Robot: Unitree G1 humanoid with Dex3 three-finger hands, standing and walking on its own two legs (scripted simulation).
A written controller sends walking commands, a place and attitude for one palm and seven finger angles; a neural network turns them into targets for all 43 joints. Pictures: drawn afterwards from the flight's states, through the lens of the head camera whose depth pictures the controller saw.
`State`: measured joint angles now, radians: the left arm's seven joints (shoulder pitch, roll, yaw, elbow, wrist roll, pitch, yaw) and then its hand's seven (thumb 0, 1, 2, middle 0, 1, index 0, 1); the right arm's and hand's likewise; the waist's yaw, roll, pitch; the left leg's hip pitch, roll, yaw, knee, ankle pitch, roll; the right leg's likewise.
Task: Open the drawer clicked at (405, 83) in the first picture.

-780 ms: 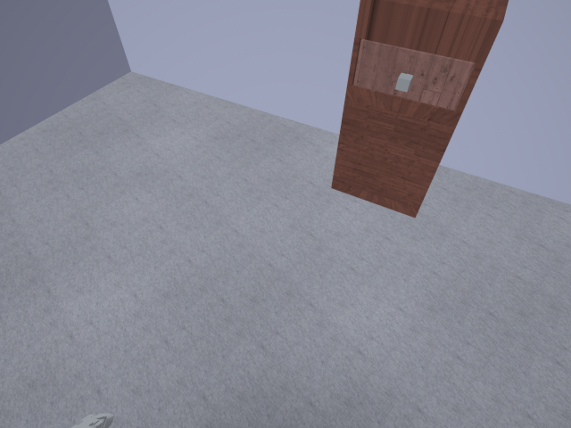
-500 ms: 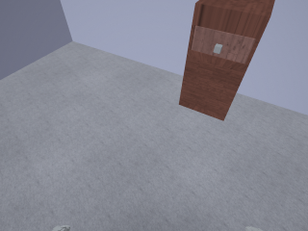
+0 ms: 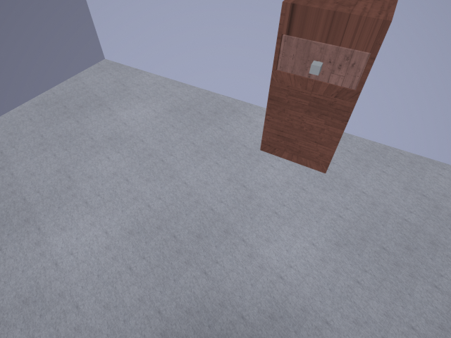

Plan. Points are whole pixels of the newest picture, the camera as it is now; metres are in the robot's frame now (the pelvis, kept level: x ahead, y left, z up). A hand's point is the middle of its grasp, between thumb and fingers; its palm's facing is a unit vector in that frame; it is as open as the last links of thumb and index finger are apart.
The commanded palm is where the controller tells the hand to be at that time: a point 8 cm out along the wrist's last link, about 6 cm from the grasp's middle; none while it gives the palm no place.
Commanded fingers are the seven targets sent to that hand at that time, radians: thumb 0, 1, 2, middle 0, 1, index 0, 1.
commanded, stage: stand and wait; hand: left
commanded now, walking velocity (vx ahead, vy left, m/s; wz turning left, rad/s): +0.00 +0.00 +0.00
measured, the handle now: (317, 66) +1.25 -0.35 -0.12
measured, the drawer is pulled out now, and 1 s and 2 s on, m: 0.00 0.00 0.00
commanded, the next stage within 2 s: look at it before walking up in 0.04 s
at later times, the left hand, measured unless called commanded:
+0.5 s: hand out of the picture +0.07 +0.24 -0.15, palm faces -0.02 -0.94 -0.33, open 7.4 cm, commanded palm none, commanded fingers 0.00 0.90 0.90 -0.20 -0.30 -0.20 -0.30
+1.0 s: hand out of the picture +0.06 +0.21 -0.18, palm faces -0.07 -0.97 -0.25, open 7.4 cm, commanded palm none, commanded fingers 0.00 0.90 0.90 -0.20 -0.30 -0.20 -0.30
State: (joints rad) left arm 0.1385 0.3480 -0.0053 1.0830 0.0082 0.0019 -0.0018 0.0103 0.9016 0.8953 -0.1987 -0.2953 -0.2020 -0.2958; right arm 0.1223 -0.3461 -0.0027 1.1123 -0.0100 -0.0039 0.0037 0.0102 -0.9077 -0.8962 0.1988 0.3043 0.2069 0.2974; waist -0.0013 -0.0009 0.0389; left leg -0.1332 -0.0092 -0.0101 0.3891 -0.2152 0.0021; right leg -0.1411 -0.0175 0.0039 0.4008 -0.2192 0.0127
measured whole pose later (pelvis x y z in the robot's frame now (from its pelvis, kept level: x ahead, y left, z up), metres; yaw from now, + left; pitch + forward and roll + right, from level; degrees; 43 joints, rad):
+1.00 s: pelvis +0.03 -0.01 -0.01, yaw -5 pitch +0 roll +0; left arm 0.29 0.27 0.02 1.04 0.02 0.03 -0.03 0.01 0.90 0.90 -0.20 -0.29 -0.20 -0.30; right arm 0.21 -0.27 -0.01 1.06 -0.02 0.00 0.00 0.01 -0.91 -0.90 0.20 0.30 0.21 0.30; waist 0.02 0.00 0.00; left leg -0.18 0.04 0.06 0.53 -0.34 0.00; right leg -0.23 0.03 0.07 0.56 -0.36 -0.02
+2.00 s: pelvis +0.38 -0.07 -0.03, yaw -34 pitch -1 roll +1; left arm 0.06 0.22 0.07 0.88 0.03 0.01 -0.05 0.01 0.91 0.90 -0.19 -0.29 -0.19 -0.29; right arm 0.42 -0.19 -0.06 1.05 -0.02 -0.02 -0.01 0.01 -0.91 -0.90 0.20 0.30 0.20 0.30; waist -0.07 0.00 0.11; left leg -0.08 0.17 0.39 0.70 -0.49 -0.05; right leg -0.44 -0.04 -0.14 0.61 -0.14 -0.05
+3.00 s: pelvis +0.47 -0.07 -0.01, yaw -27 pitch -1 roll +0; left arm 0.25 0.16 0.03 1.04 0.03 0.01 0.03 0.01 0.90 0.90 -0.20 -0.30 -0.20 -0.30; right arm 0.17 -0.20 -0.06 1.03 -0.02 0.04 0.00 0.01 -0.91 -0.90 0.19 0.30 0.20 0.30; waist 0.01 -0.01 0.05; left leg -0.29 0.04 0.08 0.68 -0.38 -0.03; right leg -0.20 -0.10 -0.16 0.55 -0.32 0.03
